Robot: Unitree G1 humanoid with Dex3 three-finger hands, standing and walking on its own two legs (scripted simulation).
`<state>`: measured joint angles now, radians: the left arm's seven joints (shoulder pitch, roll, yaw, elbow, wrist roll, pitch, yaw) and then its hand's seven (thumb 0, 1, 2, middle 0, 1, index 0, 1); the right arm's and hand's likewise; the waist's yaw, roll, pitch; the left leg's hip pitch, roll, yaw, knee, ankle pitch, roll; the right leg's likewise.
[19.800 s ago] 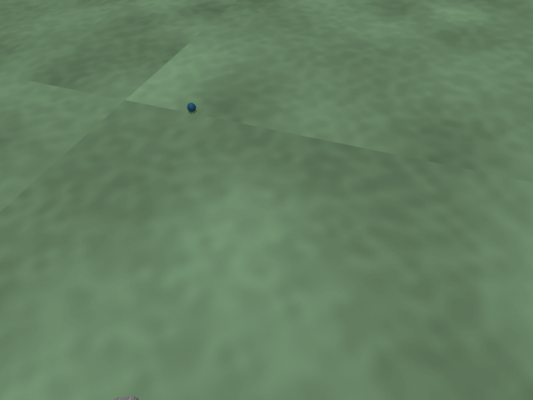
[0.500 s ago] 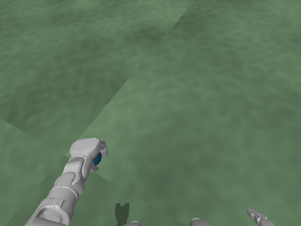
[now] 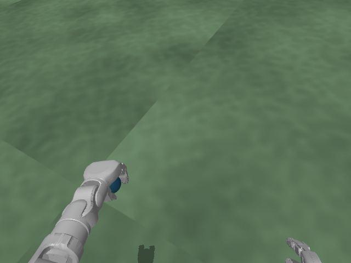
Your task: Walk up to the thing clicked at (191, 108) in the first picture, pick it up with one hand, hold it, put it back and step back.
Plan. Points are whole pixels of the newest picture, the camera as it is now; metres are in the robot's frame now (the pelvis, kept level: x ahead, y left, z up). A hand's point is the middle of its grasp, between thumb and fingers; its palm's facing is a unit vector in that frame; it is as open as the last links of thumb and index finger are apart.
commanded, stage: hold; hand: left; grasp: from above
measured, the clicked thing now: (110, 183) +0.33 +0.23 -0.06
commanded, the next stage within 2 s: crouch in 1.26 s
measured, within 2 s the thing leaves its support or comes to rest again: neither
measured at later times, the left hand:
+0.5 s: hand (107, 194) +0.28 +0.22 -0.03, palm faces -0.44 -0.06 -0.90, open 7.0 cm
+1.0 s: hand (108, 194) +0.28 +0.21 -0.02, palm faces -0.45 -0.05 -0.89, open 7.0 cm
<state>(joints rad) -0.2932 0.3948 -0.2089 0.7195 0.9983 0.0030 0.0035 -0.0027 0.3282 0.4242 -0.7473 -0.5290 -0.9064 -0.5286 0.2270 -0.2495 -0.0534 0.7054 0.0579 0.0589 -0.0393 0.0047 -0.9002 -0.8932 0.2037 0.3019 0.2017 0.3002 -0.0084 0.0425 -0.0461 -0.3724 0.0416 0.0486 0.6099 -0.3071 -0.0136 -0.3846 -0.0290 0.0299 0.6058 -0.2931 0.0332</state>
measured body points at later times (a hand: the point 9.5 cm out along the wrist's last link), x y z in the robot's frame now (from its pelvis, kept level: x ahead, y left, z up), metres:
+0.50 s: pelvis -0.02 +0.00 +0.01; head -0.01 -0.03 +0.46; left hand +0.30 +0.22 +0.03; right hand +0.13 -0.26 -0.11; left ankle +0.00 +0.13 -0.73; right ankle +0.01 -0.14 -0.73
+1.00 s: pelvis -0.01 -0.01 +0.01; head +0.00 -0.03 +0.46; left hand +0.30 +0.21 +0.03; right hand +0.14 -0.26 -0.11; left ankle +0.00 +0.13 -0.73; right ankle +0.01 -0.14 -0.73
